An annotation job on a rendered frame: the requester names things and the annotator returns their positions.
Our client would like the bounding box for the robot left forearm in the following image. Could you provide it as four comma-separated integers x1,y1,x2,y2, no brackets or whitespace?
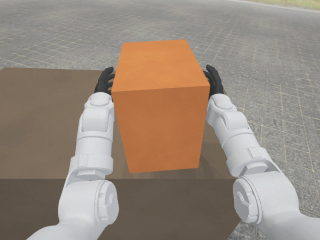
58,92,115,220

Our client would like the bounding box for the carton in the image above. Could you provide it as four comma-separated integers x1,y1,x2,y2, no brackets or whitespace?
111,39,211,173

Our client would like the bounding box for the robot left hand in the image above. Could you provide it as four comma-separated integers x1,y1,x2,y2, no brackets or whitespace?
94,66,115,102

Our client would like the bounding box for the robot left upper arm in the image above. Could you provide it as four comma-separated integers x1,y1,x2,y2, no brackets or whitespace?
26,179,119,240

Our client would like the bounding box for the robot right upper arm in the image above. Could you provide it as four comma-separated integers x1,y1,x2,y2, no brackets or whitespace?
233,171,320,240

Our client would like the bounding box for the robot right hand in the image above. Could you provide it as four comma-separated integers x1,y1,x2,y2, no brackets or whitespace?
203,65,224,100

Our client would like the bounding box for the pedestal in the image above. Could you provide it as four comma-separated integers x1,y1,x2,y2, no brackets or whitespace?
0,67,242,240

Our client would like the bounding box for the robot right forearm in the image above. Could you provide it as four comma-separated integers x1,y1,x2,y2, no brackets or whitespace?
206,93,299,208

